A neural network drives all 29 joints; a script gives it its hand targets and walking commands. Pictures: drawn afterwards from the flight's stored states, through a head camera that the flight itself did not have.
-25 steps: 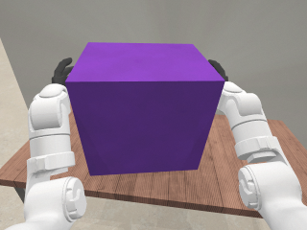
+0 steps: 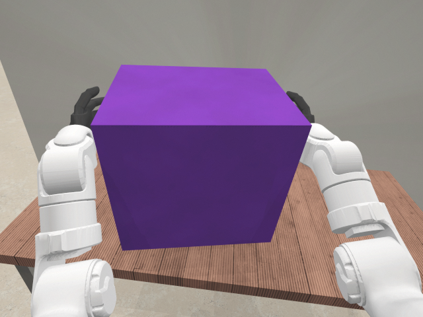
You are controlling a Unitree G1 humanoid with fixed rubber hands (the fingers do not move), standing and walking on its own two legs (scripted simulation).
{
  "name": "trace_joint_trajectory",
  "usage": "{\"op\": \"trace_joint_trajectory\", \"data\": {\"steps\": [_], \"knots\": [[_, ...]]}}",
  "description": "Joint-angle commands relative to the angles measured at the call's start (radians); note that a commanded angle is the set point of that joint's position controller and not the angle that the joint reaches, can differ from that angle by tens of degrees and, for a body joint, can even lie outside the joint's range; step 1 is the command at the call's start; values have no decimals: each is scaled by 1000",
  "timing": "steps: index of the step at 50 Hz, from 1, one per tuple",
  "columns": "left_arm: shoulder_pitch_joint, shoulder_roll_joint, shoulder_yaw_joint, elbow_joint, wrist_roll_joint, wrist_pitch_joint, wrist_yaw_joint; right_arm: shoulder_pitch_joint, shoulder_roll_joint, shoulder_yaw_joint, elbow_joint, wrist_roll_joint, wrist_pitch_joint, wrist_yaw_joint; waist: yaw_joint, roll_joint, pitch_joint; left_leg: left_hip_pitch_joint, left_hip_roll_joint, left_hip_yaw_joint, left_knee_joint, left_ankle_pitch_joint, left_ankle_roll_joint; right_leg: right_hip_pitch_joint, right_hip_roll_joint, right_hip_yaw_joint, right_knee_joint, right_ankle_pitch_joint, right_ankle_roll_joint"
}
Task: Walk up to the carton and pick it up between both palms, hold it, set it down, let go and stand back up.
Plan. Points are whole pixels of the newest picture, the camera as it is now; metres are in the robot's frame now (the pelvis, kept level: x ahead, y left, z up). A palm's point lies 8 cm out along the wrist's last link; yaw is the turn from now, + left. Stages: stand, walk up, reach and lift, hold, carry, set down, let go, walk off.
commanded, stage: hold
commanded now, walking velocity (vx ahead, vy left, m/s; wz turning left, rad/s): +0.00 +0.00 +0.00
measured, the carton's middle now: (197, 155) +0.37 +0.01 +0.20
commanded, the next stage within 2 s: none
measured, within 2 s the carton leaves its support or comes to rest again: neither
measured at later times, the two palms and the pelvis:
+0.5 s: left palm (84, 122) +0.36 +0.20 +0.28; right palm (299, 124) +0.37 -0.18 +0.27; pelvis -0.01 -0.01 +0.00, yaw +0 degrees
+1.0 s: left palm (87, 134) +0.34 +0.19 +0.27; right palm (306, 131) +0.35 -0.19 +0.27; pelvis -0.01 +0.00 +0.00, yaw -1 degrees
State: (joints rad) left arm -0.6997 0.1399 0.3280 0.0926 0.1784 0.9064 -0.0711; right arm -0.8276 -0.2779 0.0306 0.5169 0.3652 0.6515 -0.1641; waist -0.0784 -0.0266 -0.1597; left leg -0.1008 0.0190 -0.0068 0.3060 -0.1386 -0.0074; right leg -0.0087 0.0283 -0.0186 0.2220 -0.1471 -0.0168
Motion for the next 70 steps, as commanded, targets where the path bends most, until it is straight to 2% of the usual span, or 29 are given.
{"op": "trace_joint_trajectory", "data": {"steps": [1, 3, 4, 7, 8, 12, 15, 17, 21, 24, 26, 27, 32, 34, 35, 36, 39, 43, 46, 48, 55, 58, 60, 61, 62, 63, 66, 68, 70], "knots": [[-649, -403, -387, -184, -168, -42, -155, -729, 464, 191, -363, 160, -45, 159, 12, 88, -295, 142, -30, -1, -4, 322, -52, 55, 33, 22, 12, 304, 28], [-646, -403, -390, -157, -172, -41, -159, -746, 469, 193, -361, 160, -41, 159, 4, 72, -276, 128, -31, 1, -5, 313, -45, 46, 29, 24, 10, 300, 33], [-664, -385, -368, -163, -172, -41, -155, -777, 474, 189, -362, 166, -41, 162, 32, 62, -282, 129, -30, 5, -6, 294, -45, 31, 30, 22, 12, 284, 28], [-702, -393, -388, -114, -176, -54, -160, -783, 484, 168, -294, 139, -49, 174, 8, 71, -245, 100, -25, 11, -36, 191, -30, -12, 26, 27, -5, 172, 28], [-701, -404, -388, -114, -183, -56, -157, -785, 496, 170, -307, 136, -52, 178, 30, 57, -292, 102, -27, 2, -44, 177, -23, -1, 25, 25, -9, 169, 28], [-720, -389, -325, 29, -166, -71, -173, -797, 504, 130, -208, 80, -51, 184, 29, 27, -213, 42, -26, 15, -78, 18, 14, -50, 8, 38, -27, 40, 28], [-776, -391, -305, 88, -174, -93, -178, -893, 544, 124, -158, 71, -61, 192, 55, 14, -238, 26, -28, 26, -76, -33, 30, -77, 3, 43, -28, -47, 26], [-822, -381, -305, 131, -182, -104, -182, -913, 546, 120, -127, 48, -65, 194, 46, 9, -261, 22, -35, 23, -76, -52, 28, -102, -5, 51, -35, -76, 29], [-825, -397, -310, 117, -198, -125, -179, -920, 549, 132, -155, 62, -81, 182, 43, 8, -349, 39, -41, 20, -42, 53, 28, -50, 8, 41, -18, 38, 29], [-813, -382, -321, 93, -196, -119, -185, -850, 534, 131, -120, 88, -67, 165, 9, 46, -350, 84, -45, 16, -23, 146, 8, -25, 7, 46, -9, 147, 34], [-763, -400, -340, 15, -203, -110, -187, -830, 536, 167, -202, 109, -65, 155, 28, 37, -389, 124, -42, 8, -5, 234, -10, 10, 20, 33, 7, 226, 38], [-762, -398, -362, -11, -212, -107, -186, -801, 512, 174, -207, 119, -63, 154, 0, 69, -375, 115, -44, 3, 3, 258, -16, 21, 17, 40, 7, 258, 39], [-668, -412, -400, -160, -207, -71, -172, -722, 465, 214, -353, 161, -57, 132, -9, 74, -378, 166, -48, -6, 30, 408, -47, 88, 29, 30, 26, 397, 38], [-659, -414, -412, -169, -208, -61, -168, -724, 465, 197, -384, 166, -51, 132, -23, 71, -344, 163, -41, -7, 23, 391, -52, 52, 34, 29, 15, 368, 34], [-664, -407, -408, -184, -193, -56, -165, -720, 461, 196, -383, 175, -44, 134, -2, 90, -324, 157, -39, -4, 16, 361, -57, 45, 32, 29, 7, 349, 34], [-651, -405, -412, -186, -189, -49, -165, -738, 458, 204, -388, 174, -38, 136, -19, 73, -284, 156, -39, -4, 19, 364, -58, 44, 33, 29, 9, 346, 40], [-620, -418, -397, -172, -178, -33, -170, -715, 461, 204, -404, 162, -35, 143, 13, 67, -287, 152, -32, -9, 10, 357, -48, 46, 28, 31, 8, 340, 25], [-632, -399, -379, -156, -160, -29, -169, -711, 447, 175, -343, 156, -22, 151, -4, 85, -238, 131, -28, -4, -19, 298, -53, 31, 29, 35, 2, 290, 23], [-664, -418, -390, -155, -167, -42, -166, -765, 496, 192, -374, 136, -36, 163, 28, 70, -304, 130, -29, 5, -23, 241, -40, 18, 23, 28, -1, 235, 24], [-690, -419, -384, -112, -172, -50, -167, -787, 491, 181, -337, 124, -39, 169, 18, 39, -297, 118, -34, 8, -33, 191, -26, -8, 28, 29, -7, 175, 29], [-742, -410, -362, -5, -167, -69, -176, -804, 510, 135, -187, 77, -56, 188, 27, 72, -244, 55, -29, 20, -62, 30, 2, -66, 7, 43, -19, 30, 30], [-780, -385, -328, 59, -186, -93, -180, -854, 512, 115, -155, 74, -56, 192, 31, 16, -269, 34, -26, 21, -71, -8, 24, -58, 10, 43, -23, 2, 22], [-791, -399, -339, 70, -184, -100, -184, -860, 535, 123, -166, 74, -66, 185, 19, 25, -291, 51, -39, 15, -50, 35, 21, -58, 7, 44, -15, 39, 27], [-805, -399, -341, 61, -189, -106, -185, -889, 558, 133, -170, 77, -70, 183, 41, 42, -328, 56, -40, 20, -42, 52, 16, -57, 5, 40, -11, 40, 29], [-807, -398, -340, 75, -200, -108, -185, -871, 534, 143, -162, 81, -72, 183, 23, 38, -313, 54, -42, 19, -35, 79, 14, -56, 8, 48, -9, 62, 27], [-800, -403, -338, 61, -201, -112, -184, -889, 549, 137, -195, 86, -74, 180, 42, 23, -346, 63, -40, 22, -27, 91, 16, -45, 9, 36, -1, 88, 29], [-787, -382, -333, 48, -208, -113, -180, -881, 547, 170, -215, 103, -72, 164, 31, 16, -363, 90, -43, 15, -8, 174, 10, -5, 11, 45, 3, 194, 30], [-744, -404, -356, 18, -197, -99, -183, -807, 499, 153, -217, 114, -68, 151, 19, 66, -354, 106, -42, 5, -16, 219, -10, 11, 14, 36, 0, 230, 34], [-700, -417, -361, -5, -202, -83, -187, -794, 494, 166, -246, 129, -57, 143, 7, 47, -327, 132, -37, -2, 9, 278, -17, 0, 9, 37, -3, 264, 30]]}}
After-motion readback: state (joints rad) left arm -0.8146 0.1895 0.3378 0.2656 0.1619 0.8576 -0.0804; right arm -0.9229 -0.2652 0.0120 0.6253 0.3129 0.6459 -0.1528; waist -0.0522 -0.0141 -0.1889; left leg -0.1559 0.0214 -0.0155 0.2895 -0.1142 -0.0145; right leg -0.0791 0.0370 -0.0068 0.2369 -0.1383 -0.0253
